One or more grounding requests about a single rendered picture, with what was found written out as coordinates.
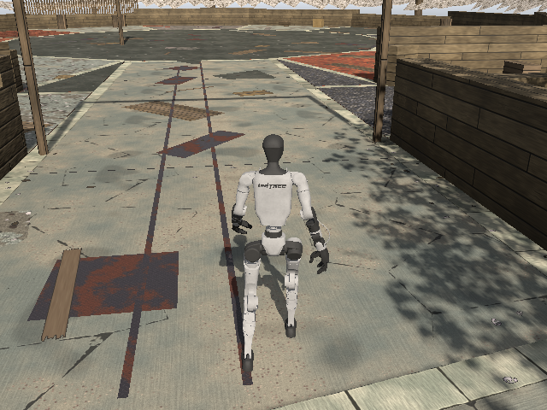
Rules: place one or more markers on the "robot right forearm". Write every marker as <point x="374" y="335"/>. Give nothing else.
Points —
<point x="315" y="232"/>

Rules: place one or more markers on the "robot right hand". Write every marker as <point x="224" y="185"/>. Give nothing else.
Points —
<point x="324" y="255"/>

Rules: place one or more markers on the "right robot upper arm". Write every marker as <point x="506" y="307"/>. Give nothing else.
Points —
<point x="300" y="181"/>

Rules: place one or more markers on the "right robot shin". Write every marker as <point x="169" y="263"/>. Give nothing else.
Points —
<point x="291" y="302"/>

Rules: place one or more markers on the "right robot thigh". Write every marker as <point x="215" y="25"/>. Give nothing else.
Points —
<point x="293" y="253"/>

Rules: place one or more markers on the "left robot upper arm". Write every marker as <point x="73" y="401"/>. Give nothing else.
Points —
<point x="243" y="190"/>

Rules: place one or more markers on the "robot left forearm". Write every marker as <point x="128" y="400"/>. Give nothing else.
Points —
<point x="236" y="220"/>

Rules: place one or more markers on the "robot left hand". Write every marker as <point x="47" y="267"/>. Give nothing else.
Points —
<point x="243" y="223"/>

